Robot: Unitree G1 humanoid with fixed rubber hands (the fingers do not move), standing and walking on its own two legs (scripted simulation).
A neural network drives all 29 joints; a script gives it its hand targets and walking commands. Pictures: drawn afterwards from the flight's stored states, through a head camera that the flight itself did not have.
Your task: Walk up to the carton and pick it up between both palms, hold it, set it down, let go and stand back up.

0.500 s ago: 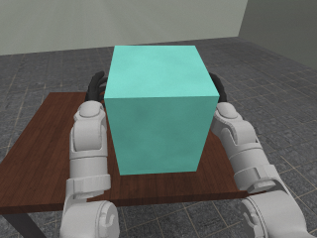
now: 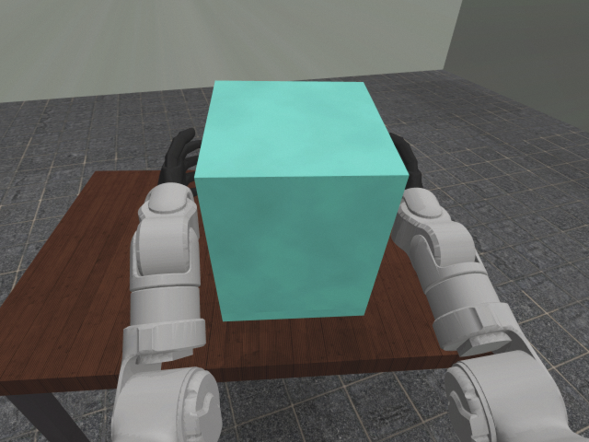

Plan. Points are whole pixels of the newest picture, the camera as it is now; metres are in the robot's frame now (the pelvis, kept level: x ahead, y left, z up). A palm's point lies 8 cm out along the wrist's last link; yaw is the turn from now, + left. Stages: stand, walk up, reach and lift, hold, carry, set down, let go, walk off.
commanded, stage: hold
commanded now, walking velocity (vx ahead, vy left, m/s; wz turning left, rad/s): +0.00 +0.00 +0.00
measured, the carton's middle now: (292, 202) +0.39 +0.01 +0.19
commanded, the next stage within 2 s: none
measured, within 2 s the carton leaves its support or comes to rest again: neither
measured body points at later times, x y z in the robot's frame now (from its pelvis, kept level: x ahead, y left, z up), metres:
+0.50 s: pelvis +0.00 +0.00 +0.00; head -0.05 +0.03 +0.45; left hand +0.38 +0.15 +0.22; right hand +0.39 -0.14 +0.22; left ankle +0.03 +0.12 -0.75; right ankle +0.01 -0.12 -0.75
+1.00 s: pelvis +0.00 +0.00 +0.00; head -0.06 +0.03 +0.45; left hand +0.38 +0.15 +0.23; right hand +0.38 -0.14 +0.22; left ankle +0.03 +0.12 -0.75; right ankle +0.01 -0.12 -0.75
